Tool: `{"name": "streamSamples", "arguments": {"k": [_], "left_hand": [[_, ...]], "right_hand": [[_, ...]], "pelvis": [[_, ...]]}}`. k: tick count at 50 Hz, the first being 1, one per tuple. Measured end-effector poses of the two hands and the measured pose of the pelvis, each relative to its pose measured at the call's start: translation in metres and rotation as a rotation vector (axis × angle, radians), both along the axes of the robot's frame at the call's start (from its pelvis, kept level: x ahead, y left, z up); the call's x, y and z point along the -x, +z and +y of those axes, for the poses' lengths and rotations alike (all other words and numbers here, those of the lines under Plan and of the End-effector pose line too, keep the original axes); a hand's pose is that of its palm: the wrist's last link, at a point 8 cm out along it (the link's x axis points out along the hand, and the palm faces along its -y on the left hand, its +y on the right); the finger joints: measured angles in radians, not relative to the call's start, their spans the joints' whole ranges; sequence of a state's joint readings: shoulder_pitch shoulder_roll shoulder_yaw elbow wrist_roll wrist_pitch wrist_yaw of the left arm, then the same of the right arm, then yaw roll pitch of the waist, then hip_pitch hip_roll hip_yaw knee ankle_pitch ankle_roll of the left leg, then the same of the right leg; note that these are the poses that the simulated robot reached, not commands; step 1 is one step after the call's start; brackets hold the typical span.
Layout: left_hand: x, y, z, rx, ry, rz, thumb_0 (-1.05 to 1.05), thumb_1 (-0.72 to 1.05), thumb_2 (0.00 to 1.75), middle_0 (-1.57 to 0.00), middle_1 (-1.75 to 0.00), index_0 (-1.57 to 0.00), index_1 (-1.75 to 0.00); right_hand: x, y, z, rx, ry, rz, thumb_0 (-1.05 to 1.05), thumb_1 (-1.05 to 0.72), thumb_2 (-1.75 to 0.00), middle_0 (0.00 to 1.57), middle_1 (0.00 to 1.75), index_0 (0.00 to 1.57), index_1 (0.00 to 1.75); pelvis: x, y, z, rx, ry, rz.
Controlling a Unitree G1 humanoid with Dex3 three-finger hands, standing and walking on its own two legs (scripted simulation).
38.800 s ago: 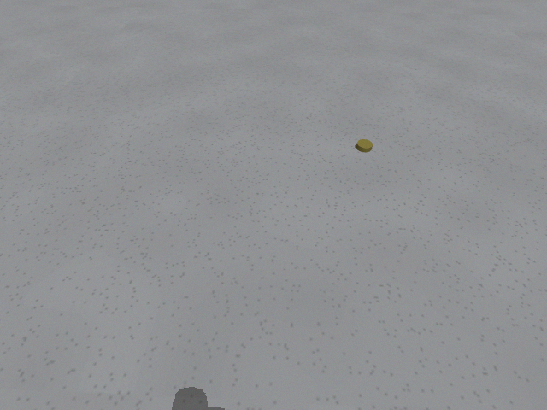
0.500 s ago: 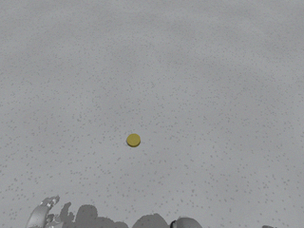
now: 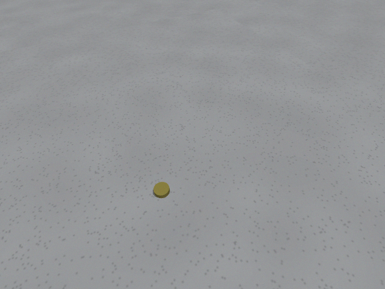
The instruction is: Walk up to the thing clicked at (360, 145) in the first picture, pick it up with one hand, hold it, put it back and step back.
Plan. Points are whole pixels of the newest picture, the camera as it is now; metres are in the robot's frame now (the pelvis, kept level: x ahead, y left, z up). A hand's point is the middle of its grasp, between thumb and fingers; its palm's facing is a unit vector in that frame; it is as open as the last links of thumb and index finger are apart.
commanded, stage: walk up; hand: left
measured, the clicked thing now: (161, 189) +0.81 +0.26 -0.74
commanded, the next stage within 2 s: stand in 1.16 s
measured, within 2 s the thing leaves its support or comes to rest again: neither
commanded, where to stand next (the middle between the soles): +0.48 +0.05 m, yaw +5 degrees
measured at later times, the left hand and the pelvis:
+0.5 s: hand out of the picture +0.06 +0.26 -0.13, palm faces +0.08 -0.92 -0.38, open 7.4 cm; pelvis +0.00 -0.01 +0.01, yaw +4 degrees
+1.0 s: hand out of the picture +0.08 +0.29 -0.14, palm faces +0.10 -0.92 -0.37, open 7.4 cm; pelvis +0.02 +0.02 +0.01, yaw +5 degrees
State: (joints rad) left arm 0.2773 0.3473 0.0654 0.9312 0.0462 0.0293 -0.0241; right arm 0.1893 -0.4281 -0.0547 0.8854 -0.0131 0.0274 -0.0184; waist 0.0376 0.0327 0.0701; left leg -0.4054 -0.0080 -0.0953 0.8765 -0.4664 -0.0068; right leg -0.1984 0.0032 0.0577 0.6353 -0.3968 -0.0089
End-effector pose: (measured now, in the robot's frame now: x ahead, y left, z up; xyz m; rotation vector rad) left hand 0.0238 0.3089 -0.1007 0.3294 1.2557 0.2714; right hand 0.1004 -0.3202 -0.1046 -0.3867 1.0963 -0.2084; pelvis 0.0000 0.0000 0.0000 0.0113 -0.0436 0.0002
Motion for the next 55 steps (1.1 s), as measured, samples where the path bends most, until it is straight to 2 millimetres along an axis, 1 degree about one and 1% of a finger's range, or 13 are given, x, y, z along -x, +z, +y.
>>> {"name": "streamSamples", "arguments": {"k": [4, 7, 10, 12, 15, 20, 24, 28, 31, 34, 39, 47, 55], "left_hand": [[-0.001, 0.009, 0.0, -0.016, 0.013, -0.044, 0.01, 0.9, 0.9, -0.2, -0.3, -0.21, -0.3], [-0.005, 0.008, 0.007, -0.022, 0.02, -0.08, 0.01, 0.9, 0.9, -0.2, -0.3, -0.21, -0.3], [-0.009, 0.003, 0.015, -0.019, 0.023, -0.088, 0.01, 0.9, 0.9, -0.2, -0.3, -0.21, -0.3], [-0.013, 0.002, 0.015, -0.01, 0.028, -0.09, 0.01, 0.9, 0.9, -0.2, -0.3, -0.21, -0.3], [-0.021, 0.003, 0.012, 0.002, 0.017, -0.1, 0.01, 0.9, 0.9, -0.2, -0.3, -0.21, -0.3], [-0.031, 0.004, 0.002, -0.004, -0.005, -0.138, 0.01, 0.9, 0.9, -0.2, -0.3, -0.21, -0.3], [-0.026, 0.004, -0.006, -0.006, 0.004, -0.138, 0.01, 0.9, 0.9, -0.2, -0.3, -0.21, -0.3], [-0.022, 0.005, -0.004, 0.004, 0.028, -0.123, 0.01, 0.9, 0.9, -0.2, -0.3, -0.21, -0.3], [-0.023, 0.001, 0.004, 0.013, 0.042, -0.118, 0.01, 0.9, 0.9, -0.2, -0.3, -0.21, -0.3], [-0.025, -0.006, 0.015, 0.022, 0.06, -0.099, 0.01, 0.9, 0.9, -0.2, -0.3, -0.21, -0.3], [-0.032, -0.009, 0.025, 0.024, 0.062, -0.077, 0.01, 0.9, 0.9, -0.2, -0.3, -0.21, -0.3], [-0.043, -0.002, 0.024, 0.022, 0.055, -0.077, 0.01, 0.9, 0.9, -0.2, -0.3, -0.21, -0.3], [-0.051, 0.006, 0.019, 0.012, 0.055, -0.092, 0.01, 0.9, 0.9, -0.2, -0.3, -0.21, -0.3]], "right_hand": [[0.024, -0.01, 0.004, -0.023, 0.003, 0.077, 0.0, -0.9, -0.9, 0.2, 0.3, 0.2, 0.3], [0.035, -0.015, 0.014, -0.034, 0.025, 0.126, 0.0, -0.9, -0.9, 0.2, 0.3, 0.2, 0.3], [0.04, -0.013, 0.027, -0.048, 0.028, 0.134, 0.01, -0.9, -0.9, 0.2, 0.3, 0.2, 0.3], [0.041, -0.009, 0.033, -0.061, 0.027, 0.117, 0.01, -0.9, -0.9, 0.2, 0.3, 0.2, 0.3], [0.04, -0.003, 0.035, -0.067, 0.029, 0.098, 0.01, -0.9, -0.9, 0.21, 0.3, 0.2, 0.3], [0.028, -0.004, 0.021, -0.062, 0.028, 0.074, 0.0, -0.9, -0.9, 0.21, 0.3, 0.21, 0.31], [0.013, -0.004, 0.014, -0.05, 0.028, 0.065, 0.0, -0.9, -0.9, 0.21, 0.3, 0.2, 0.3], [-0.001, 0.0, 0.014, -0.039, 0.048, 0.061, 0.0, -0.9, -0.9, 0.2, 0.3, 0.2, 0.3], [-0.008, 0.0, 0.019, -0.02, 0.065, 0.072, 0.0, -0.9, -0.9, 0.2, 0.3, 0.2, 0.3], [-0.012, 0.002, 0.031, -0.013, 0.066, 0.076, 0.0, -0.9, -0.9, 0.2, 0.3, 0.2, 0.3], [-0.02, 0.005, 0.047, -0.035, 0.066, 0.08, 0.0, -0.9, -0.9, 0.2, 0.3, 0.2, 0.3], [-0.047, 0.005, 0.062, -0.075, 0.072, 0.033, 0.0, -0.9, -0.9, 0.21, 0.3, 0.2, 0.3], [-0.064, 0.005, 0.063, -0.095, 0.081, 0.011, 0.0, -0.9, -0.9, 0.21, 0.3, 0.2, 0.3]], "pelvis": [[0.003, 0.003, 0.0, 0.004, 0.033, 0.01], [0.006, 0.001, 0.002, 0.01, 0.058, 0.011], [0.01, 0.001, 0.004, -0.021, 0.06, -0.005], [0.011, 0.004, 0.005, -0.016, 0.057, -0.008], [0.011, 0.008, 0.003, 0.004, 0.059, -0.005], [0.01, 0.005, -0.007, 0.012, 0.053, -0.005], [0.005, 0.005, -0.01, 0.032, 0.068, -0.009], [-0.002, 0.008, -0.003, 0.022, 0.083, -0.001], [-0.007, 0.006, 0.006, 0.025, 0.098, -0.001], [-0.009, 0.005, 0.014, -0.001, 0.091, -0.007], [-0.015, 0.007, 0.017, 0.012, 0.08, 0.002], [-0.022, 0.012, 0.019, 0.019, 0.084, 0.001], [-0.023, 0.015, 0.015, 0.017, 0.089, -0.002]]}}
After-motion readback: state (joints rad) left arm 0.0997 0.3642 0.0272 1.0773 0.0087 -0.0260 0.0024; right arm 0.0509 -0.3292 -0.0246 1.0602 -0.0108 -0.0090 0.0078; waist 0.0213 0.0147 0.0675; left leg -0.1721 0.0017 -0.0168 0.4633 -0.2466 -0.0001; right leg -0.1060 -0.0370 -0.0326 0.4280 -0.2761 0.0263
